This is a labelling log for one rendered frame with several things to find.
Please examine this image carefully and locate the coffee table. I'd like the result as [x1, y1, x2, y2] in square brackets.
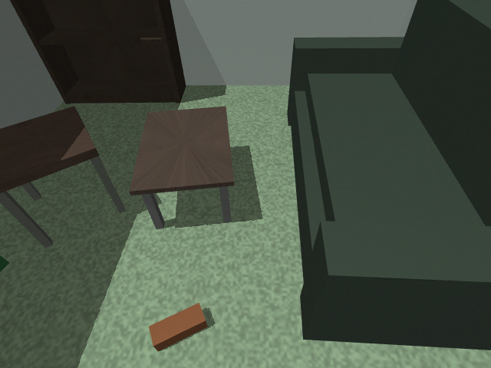
[129, 107, 234, 229]

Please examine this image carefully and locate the bookshelf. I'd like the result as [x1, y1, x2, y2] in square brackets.
[10, 0, 186, 104]

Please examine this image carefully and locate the sofa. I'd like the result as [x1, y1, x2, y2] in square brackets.
[287, 0, 491, 350]

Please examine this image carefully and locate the chair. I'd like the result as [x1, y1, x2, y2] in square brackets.
[0, 106, 126, 248]

